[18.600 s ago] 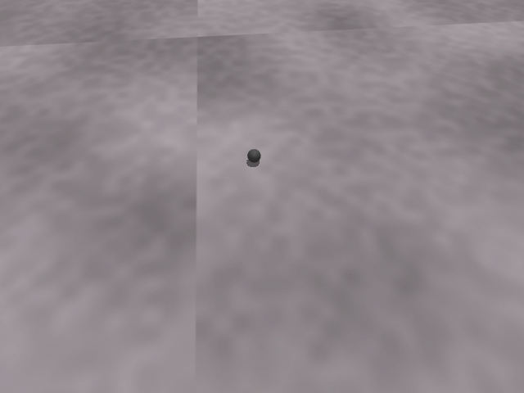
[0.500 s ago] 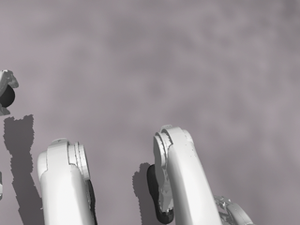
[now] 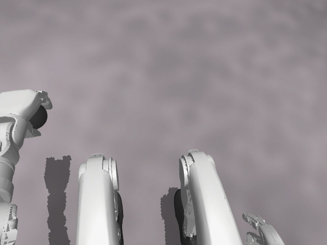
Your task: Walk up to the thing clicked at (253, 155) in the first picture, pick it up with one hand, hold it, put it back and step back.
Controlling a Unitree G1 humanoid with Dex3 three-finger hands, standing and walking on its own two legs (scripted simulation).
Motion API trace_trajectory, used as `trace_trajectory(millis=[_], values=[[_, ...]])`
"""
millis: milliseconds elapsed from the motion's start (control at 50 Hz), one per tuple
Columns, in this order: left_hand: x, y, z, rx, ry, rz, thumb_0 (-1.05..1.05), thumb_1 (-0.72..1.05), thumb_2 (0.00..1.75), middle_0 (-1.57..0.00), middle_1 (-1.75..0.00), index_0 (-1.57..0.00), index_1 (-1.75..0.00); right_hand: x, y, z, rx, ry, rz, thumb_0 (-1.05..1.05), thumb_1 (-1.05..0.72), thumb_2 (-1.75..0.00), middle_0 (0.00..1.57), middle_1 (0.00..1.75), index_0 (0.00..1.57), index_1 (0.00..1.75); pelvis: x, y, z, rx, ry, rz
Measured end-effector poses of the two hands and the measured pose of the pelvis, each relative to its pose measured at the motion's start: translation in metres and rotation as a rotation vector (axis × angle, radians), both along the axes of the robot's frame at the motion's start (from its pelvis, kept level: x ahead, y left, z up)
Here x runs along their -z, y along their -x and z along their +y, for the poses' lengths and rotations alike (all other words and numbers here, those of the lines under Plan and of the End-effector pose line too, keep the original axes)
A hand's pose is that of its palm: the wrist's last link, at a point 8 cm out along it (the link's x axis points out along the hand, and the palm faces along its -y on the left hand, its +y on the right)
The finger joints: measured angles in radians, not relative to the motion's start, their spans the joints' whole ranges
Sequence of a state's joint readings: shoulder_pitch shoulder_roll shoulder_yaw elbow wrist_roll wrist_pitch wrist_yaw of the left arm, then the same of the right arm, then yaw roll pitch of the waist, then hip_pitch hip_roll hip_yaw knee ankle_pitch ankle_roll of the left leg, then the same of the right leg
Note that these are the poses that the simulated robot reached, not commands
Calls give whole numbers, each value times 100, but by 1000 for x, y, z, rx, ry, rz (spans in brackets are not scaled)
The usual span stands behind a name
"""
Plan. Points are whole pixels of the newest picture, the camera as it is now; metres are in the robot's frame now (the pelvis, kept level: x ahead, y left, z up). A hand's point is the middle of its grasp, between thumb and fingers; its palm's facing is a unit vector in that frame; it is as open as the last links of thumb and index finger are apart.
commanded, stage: lift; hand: left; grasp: from above
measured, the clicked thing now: (30, 115) +0.43 +0.33 -0.12
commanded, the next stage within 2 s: hold in 1.16 s
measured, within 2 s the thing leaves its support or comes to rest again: neither
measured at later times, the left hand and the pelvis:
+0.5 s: hand out of the picture +0.35 +0.29 +0.12, palm faces -0.41 -0.13 -0.90, open 8.8 cm; pelvis +0.02 +0.00 +0.18, yaw +4 degrees
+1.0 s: hand out of the picture +0.36 +0.27 +0.24, palm faces -0.42 -0.11 -0.90, open 8.8 cm; pelvis +0.05 +0.01 +0.30, yaw +5 degrees
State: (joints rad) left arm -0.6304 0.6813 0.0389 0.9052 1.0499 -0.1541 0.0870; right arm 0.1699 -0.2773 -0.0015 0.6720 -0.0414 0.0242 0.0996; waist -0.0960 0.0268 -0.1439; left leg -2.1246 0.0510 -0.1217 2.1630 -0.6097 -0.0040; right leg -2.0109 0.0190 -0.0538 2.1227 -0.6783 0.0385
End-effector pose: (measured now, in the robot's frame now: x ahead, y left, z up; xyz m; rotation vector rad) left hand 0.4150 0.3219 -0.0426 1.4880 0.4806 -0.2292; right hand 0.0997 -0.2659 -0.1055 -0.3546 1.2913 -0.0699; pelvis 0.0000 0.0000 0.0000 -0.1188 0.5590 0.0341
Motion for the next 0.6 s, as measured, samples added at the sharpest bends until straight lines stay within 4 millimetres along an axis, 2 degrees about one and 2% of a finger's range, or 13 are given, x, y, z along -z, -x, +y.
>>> trace_trajectory(millis=[140, 300, 480, 600], values=[[-53, 17, -7, 0, 15, -22, -1, 12, 52, -66, -63, -75, -61, -40, -27, 3, 7, 2, -89, 1, -92, -90, 20, 30, 20, 30, -40, -1, 0, -10, -8, -16], [-124, 39, -19, -3, 41, -29, 0, 12, 52, -64, -64, -74, -63, -101, -51, 13, 14, -5, -169, 1, -92, -90, 20, 30, 20, 30, -101, -5, 1, -27, -23, -66], [-209, 60, -26, -21, 40, -28, 0, 13, 52, -62, -66, -73, -64, -176, -64, 24, 36, -27, -240, 1, -92, -90, 20, 30, 20, 30, -175, -16, 3, -43, -48, -150], [-250, 66, -29, -27, 40, -8, 1, 14, 52, -61, -69, -72, -66, -219, -66, 25, 53, -29, -280, 1, -92, -90, 20, 30, 20, 30, -216, -25, 4, -49, -61, -209]])
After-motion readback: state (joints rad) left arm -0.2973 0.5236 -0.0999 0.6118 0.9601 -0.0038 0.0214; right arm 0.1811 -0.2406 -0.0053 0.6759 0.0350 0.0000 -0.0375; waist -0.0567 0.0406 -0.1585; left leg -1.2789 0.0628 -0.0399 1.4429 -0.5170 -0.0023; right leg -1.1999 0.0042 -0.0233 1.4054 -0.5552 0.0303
